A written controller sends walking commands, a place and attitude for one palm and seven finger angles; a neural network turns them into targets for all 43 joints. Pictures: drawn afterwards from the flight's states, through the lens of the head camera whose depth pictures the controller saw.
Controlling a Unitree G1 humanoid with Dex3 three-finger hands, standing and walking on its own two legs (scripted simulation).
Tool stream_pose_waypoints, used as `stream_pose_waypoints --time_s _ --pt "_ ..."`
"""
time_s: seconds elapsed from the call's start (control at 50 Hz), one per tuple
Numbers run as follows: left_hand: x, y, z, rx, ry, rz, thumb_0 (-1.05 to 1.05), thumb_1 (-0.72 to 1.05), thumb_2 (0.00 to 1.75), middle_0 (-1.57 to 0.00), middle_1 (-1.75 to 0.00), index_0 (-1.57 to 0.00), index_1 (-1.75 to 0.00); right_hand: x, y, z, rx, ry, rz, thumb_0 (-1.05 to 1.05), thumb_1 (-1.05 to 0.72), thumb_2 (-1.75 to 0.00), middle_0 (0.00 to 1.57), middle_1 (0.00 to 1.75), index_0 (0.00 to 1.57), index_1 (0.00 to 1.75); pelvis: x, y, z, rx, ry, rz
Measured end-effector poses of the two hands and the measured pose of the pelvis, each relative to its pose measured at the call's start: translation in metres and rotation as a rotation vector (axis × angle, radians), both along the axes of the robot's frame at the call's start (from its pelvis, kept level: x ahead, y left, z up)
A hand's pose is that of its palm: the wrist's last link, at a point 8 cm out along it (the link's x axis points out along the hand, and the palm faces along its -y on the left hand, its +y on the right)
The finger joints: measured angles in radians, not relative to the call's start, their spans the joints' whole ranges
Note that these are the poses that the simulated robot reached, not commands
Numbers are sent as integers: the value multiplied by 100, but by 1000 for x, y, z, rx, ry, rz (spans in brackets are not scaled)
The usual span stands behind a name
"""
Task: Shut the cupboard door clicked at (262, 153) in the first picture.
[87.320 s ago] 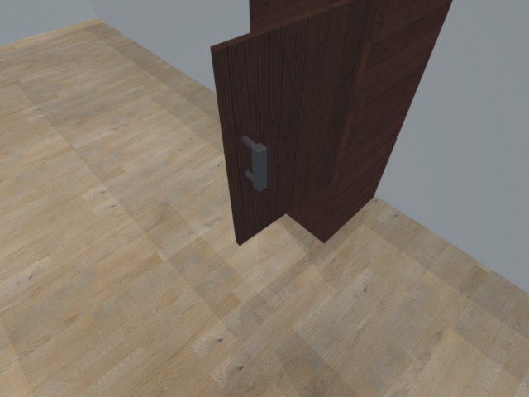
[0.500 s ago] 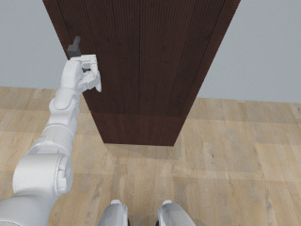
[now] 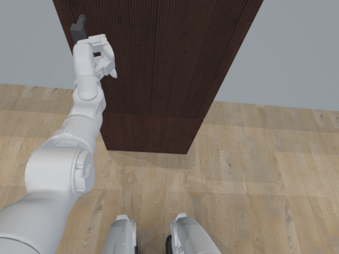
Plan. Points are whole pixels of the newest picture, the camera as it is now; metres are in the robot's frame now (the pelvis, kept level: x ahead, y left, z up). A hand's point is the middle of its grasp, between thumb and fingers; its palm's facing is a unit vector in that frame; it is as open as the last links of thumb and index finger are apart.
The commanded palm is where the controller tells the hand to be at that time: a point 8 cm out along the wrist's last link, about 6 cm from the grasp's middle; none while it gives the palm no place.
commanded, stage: pull the fist back off the door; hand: left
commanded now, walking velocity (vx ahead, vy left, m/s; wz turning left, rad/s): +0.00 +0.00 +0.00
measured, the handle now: (85, 44) +0.60 +0.14 +0.10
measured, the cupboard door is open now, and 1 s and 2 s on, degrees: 0 0 0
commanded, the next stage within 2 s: draw the hand back to the body in 0.68 s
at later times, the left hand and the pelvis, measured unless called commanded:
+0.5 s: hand (118, 76) +0.51 +0.07 +0.09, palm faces +0.04 -1.00 -0.02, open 3.1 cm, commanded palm +0.46 +0.11 +0.10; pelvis +0.06 -0.01 +0.04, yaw -2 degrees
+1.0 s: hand (102, 89) +0.44 +0.10 +0.13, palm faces +0.01 -1.00 -0.03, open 3.1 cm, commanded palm +0.40 +0.15 +0.14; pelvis +0.07 -0.02 +0.05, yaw -1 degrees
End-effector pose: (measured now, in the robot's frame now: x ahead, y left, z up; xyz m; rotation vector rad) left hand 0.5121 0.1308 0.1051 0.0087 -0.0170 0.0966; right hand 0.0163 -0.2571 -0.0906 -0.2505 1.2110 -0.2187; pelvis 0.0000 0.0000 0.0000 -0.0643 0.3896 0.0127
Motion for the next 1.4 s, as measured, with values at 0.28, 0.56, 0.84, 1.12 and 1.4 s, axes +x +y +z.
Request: stream_pose_waypoints --time_s 0.28,0.56,0.84,1.12,1.4 --pt "6 -16 -3 16 8 -57 2 90 90 -130 -150 -130 -150 -36 10 4 93 115 -124 1 -90 -89 20 30 20 30 21 -4 17 32 -17 -56" --pt "-41 -11 -11 19 -9 -74 2 90 90 -130 -150 -130 -150 79 -10 19 96 -38 -49 1 -90 -89 20 30 20 30 62 -14 39 50 -74 -52" --pt "-73 1 -2 23 -9 -84 2 90 90 -130 -150 -130 -150 185 -10 39 92 -279 81 1 -91 -89 19 30 20 30 67 -24 43 57 -123 -20" --pt "-125 37 45 25 -29 -81 2 90 90 -130 -150 -130 -150 158 4 55 140 -276 30 1 -90 -89 20 30 20 30 67 -21 68 62 -229 -30" --pt "-184 70 83 155 -8 -46 2 90 90 -121 -141 -122 -141 198 13 98 92 -464 69 2 -90 -89 20 30 20 30 62 -10 87 61 -342 -18"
